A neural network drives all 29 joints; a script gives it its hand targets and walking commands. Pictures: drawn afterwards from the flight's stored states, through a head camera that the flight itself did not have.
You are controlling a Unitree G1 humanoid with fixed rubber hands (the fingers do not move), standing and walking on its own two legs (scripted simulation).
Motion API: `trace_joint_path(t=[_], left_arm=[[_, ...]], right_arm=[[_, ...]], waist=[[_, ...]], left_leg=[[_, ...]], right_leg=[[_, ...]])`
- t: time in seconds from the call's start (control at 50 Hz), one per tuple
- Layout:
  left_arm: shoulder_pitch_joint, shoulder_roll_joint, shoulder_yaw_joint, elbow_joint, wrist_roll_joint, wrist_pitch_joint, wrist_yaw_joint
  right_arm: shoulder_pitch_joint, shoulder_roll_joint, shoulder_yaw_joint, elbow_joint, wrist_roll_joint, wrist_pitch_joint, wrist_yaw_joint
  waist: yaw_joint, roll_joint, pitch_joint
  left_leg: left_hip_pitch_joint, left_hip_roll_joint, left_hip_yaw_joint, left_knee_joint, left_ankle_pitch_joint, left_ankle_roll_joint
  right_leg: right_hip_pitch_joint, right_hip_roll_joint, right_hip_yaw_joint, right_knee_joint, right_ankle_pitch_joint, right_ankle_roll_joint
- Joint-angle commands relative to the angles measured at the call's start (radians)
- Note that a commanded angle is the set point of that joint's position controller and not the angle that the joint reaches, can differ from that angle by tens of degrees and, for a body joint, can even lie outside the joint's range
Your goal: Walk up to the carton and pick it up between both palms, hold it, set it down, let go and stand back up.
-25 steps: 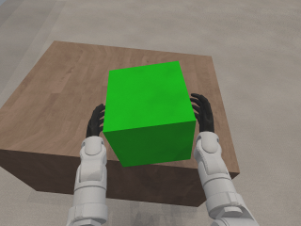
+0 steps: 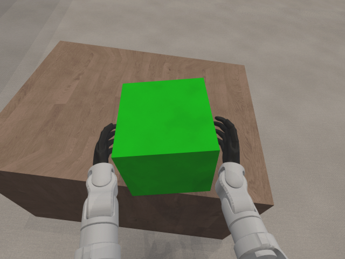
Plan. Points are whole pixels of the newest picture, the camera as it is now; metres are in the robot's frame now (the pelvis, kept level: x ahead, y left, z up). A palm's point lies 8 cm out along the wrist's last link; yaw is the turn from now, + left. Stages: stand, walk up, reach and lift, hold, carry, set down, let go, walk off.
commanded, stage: set down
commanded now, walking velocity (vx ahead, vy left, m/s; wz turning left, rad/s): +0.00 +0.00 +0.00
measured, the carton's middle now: (167, 138) +0.40 +0.00 +0.01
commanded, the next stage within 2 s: none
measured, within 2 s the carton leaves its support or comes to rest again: neither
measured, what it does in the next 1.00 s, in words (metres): stands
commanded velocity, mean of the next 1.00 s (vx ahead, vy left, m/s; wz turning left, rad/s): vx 0.00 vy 0.00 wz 0.00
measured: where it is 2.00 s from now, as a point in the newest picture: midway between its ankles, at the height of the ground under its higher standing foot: outside the picture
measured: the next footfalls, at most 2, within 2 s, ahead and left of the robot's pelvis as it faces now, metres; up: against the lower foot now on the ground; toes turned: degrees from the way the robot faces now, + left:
none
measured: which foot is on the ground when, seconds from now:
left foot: down 0.00-1.00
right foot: down 0.00-1.00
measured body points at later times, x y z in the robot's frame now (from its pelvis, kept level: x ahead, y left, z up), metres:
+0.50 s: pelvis -0.01 +0.00 +0.00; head +0.04 +0.01 +0.45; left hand +0.37 +0.13 +0.01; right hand +0.36 -0.16 +0.04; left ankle +0.00 +0.14 -0.75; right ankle -0.05 -0.09 -0.75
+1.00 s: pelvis +0.00 +0.01 +0.00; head +0.08 +0.01 +0.44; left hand +0.40 +0.13 -0.01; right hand +0.38 -0.17 +0.01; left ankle +0.00 +0.14 -0.75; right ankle -0.05 -0.09 -0.75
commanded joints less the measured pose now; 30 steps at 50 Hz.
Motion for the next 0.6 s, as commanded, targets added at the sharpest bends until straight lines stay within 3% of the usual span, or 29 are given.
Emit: trace_joint_path(t=[0.0, 0.1, 0.2, 0.3, 0.46, 0.58], left_arm=[[-0.742, -0.464, -0.498, -0.115, -0.043, -0.209, -0.115], [-0.74, -0.426, -0.35, 0.056, -0.015, -0.209, -0.138], [-0.752, -0.379, -0.183, 0.219, 0.021, -0.223, -0.159], [-0.834, -0.375, -0.108, 0.326, 0.049, -0.302, -0.149], [-0.976, -0.437, -0.105, 0.392, 0.077, -0.452, -0.094], [-0.98, -0.479, -0.114, 0.451, 0.095, -0.506, -0.067]], right_arm=[[-0.563, 0.385, 0.255, -0.146, -0.135, -0.095, 0.193], [-0.606, 0.415, 0.174, 0.0, -0.214, -0.075, 0.211], [-0.671, 0.419, 0.089, 0.109, -0.265, -0.068, 0.215], [-0.742, 0.437, 0.03, 0.163, -0.313, -0.1, 0.219], [-0.771, 0.508, -0.071, 0.245, -0.441, -0.167, 0.234], [-0.731, 0.553, -0.118, 0.307, -0.517, -0.19, 0.244]], waist=[[-0.036, 0.19, -0.694], [-0.008, 0.082, -0.645], [0.016, 0.019, -0.521], [0.021, 0.051, -0.546], [0.004, 0.152, -0.841], [-0.026, 0.141, -0.984]], left_leg=[[0.22, -0.05, 0.029, 0.09, 0.365, -0.055], [0.063, -0.046, 0.03, 0.021, 0.186, 0.009], [-0.043, -0.044, 0.038, -0.022, 0.128, 0.046], [-0.053, -0.042, 0.034, -0.028, 0.16, 0.051], [-0.054, -0.044, 0.025, 0.006, 0.28, 0.028], [-0.086, -0.046, 0.023, 0.049, 0.349, 0.012]], right_leg=[[-0.006, 0.025, -0.027, 0.08, 0.543, 0.083], [0.077, 0.007, -0.009, 0.098, 0.515, 0.097], [0.126, -0.001, 0.011, 0.108, 0.508, 0.119], [0.107, 0.003, 0.021, 0.108, 0.583, 0.117], [0.032, 0.008, 0.007, 0.117, 0.689, 0.084], [-0.011, 0.016, 0.005, 0.139, 0.749, 0.072]])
